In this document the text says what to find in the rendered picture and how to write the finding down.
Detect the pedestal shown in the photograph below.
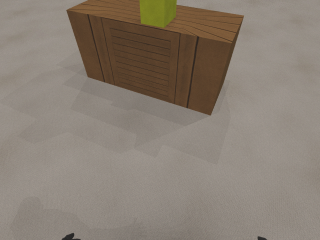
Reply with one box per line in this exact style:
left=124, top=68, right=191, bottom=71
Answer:
left=66, top=0, right=244, bottom=116

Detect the carton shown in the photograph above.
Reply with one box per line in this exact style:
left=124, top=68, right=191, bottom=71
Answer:
left=139, top=0, right=177, bottom=28

